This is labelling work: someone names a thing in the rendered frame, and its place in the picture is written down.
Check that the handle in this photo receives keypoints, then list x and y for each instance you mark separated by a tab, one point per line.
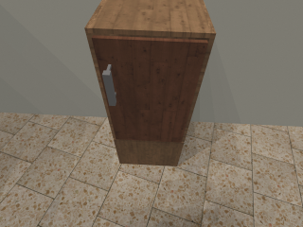
109	85

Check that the cupboard door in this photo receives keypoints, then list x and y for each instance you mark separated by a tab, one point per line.
155	80

